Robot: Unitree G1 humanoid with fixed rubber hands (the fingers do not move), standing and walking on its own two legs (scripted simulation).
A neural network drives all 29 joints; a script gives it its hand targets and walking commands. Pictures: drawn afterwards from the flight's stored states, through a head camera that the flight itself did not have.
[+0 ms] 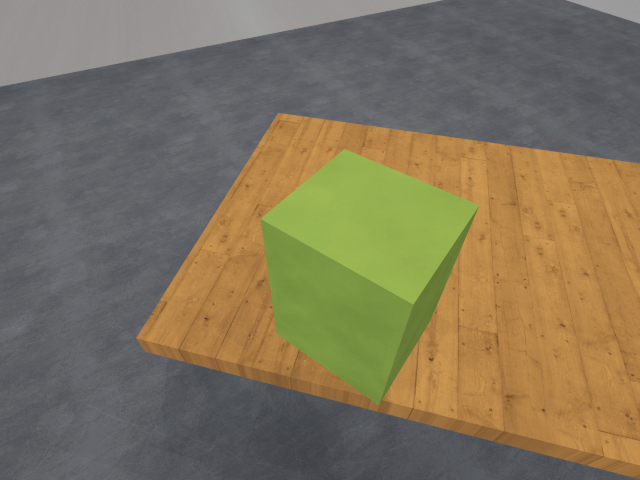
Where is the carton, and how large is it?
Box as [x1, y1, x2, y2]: [260, 149, 478, 404]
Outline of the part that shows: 344,149 260,219 277,333 378,404 430,320 478,205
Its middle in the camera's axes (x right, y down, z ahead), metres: +0.06 +0.06 +0.55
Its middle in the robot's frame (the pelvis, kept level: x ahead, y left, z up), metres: +0.39 -0.04 +0.03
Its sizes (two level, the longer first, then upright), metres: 0.194 0.174 0.265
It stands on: a table, 0.67 m high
